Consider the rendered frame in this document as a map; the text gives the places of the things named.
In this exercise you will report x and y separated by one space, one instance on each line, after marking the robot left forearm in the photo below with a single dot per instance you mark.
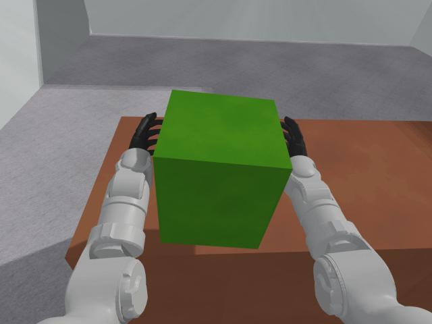
119 231

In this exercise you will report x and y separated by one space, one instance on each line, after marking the robot left upper arm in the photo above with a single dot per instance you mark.
105 291

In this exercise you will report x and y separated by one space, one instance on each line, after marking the robot right upper arm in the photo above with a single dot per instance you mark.
357 287

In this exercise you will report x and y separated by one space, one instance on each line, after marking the robot right forearm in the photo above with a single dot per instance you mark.
326 228

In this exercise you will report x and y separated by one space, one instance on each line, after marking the pedestal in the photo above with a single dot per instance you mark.
380 174

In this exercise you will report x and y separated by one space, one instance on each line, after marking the robot right hand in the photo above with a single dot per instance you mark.
295 144

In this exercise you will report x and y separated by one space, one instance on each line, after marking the carton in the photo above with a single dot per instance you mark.
221 164

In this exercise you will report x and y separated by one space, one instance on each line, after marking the robot left hand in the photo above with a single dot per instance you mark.
142 134

